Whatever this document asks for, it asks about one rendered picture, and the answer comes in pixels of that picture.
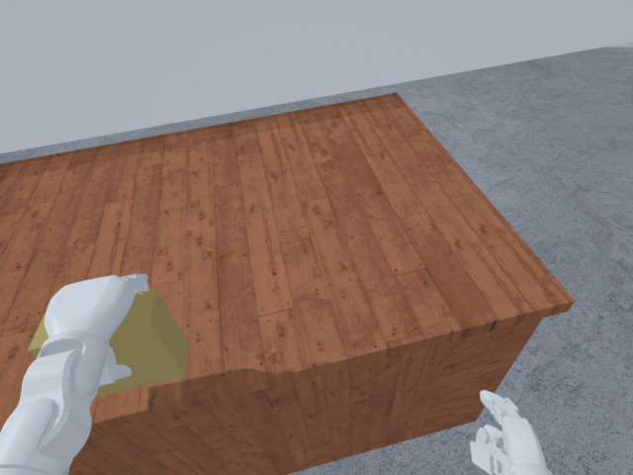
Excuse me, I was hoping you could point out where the robot left forearm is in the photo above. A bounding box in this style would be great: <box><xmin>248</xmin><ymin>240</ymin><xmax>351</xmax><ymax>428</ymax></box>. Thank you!
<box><xmin>0</xmin><ymin>332</ymin><xmax>108</xmax><ymax>475</ymax></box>

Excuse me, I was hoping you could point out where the right robot hand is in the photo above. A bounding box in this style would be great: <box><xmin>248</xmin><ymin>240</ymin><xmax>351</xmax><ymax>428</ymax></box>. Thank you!
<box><xmin>470</xmin><ymin>390</ymin><xmax>547</xmax><ymax>475</ymax></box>

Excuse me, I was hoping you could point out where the sponge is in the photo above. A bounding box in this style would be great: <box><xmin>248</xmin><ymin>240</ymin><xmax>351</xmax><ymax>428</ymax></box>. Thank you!
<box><xmin>28</xmin><ymin>289</ymin><xmax>189</xmax><ymax>398</ymax></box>

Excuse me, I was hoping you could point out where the left robot hand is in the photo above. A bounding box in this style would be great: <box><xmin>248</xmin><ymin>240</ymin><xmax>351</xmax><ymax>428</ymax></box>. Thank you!
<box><xmin>45</xmin><ymin>274</ymin><xmax>149</xmax><ymax>386</ymax></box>

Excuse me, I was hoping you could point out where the table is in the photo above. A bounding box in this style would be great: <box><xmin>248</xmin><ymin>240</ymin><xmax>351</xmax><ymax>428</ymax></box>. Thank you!
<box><xmin>0</xmin><ymin>93</ymin><xmax>575</xmax><ymax>475</ymax></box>

